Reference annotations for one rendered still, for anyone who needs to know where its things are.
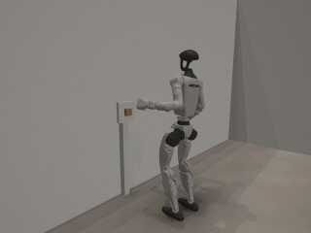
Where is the left robot forearm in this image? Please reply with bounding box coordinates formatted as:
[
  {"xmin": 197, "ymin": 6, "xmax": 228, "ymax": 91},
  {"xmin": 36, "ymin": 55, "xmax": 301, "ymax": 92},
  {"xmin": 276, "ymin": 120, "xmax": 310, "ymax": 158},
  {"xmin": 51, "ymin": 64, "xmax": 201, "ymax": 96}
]
[{"xmin": 146, "ymin": 100, "xmax": 180, "ymax": 113}]

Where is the left robot foot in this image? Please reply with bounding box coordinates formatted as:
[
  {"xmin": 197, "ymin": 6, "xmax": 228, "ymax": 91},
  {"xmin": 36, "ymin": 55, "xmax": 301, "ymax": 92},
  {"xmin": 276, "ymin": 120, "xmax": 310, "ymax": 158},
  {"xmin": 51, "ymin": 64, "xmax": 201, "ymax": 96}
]
[{"xmin": 162, "ymin": 206, "xmax": 184, "ymax": 221}]

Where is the left robot thigh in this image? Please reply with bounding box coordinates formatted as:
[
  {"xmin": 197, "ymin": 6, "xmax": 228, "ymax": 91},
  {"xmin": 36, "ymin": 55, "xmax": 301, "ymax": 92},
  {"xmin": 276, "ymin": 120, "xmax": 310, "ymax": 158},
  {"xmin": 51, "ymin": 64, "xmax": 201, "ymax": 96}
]
[{"xmin": 158, "ymin": 129, "xmax": 181, "ymax": 180}]

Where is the right robot forearm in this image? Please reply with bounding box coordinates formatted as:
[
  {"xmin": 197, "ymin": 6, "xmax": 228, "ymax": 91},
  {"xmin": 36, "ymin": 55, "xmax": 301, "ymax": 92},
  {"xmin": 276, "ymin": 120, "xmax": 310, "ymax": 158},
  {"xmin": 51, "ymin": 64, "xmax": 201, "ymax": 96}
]
[{"xmin": 188, "ymin": 110, "xmax": 202, "ymax": 120}]

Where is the robot left upper arm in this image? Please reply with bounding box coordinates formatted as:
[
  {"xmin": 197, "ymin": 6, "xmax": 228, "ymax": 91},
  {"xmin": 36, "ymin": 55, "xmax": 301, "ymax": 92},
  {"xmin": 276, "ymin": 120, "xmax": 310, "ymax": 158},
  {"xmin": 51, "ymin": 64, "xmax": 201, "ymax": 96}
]
[{"xmin": 169, "ymin": 75, "xmax": 184, "ymax": 113}]

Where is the robot right upper arm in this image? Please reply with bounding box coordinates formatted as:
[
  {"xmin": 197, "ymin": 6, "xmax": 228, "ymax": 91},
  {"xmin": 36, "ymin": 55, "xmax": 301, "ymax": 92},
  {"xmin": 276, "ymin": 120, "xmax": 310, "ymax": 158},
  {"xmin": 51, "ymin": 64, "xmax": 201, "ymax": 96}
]
[{"xmin": 196, "ymin": 79, "xmax": 205, "ymax": 111}]

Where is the panel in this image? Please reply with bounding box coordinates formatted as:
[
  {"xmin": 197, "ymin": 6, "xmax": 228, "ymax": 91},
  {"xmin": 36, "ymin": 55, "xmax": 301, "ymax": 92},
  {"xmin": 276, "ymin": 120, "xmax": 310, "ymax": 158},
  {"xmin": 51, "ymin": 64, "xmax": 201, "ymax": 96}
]
[{"xmin": 117, "ymin": 101, "xmax": 135, "ymax": 196}]

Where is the button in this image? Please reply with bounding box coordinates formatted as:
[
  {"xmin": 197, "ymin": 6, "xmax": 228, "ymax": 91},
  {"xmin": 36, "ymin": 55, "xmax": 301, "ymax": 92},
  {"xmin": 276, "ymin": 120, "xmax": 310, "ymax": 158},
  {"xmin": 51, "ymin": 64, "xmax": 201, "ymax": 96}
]
[{"xmin": 124, "ymin": 108, "xmax": 132, "ymax": 117}]

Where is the robot left hand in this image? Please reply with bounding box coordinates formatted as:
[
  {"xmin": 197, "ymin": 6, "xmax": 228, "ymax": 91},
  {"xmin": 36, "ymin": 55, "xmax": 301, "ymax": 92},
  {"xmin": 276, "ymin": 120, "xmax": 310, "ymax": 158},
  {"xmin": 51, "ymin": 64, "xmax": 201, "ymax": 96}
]
[{"xmin": 136, "ymin": 97, "xmax": 148, "ymax": 111}]

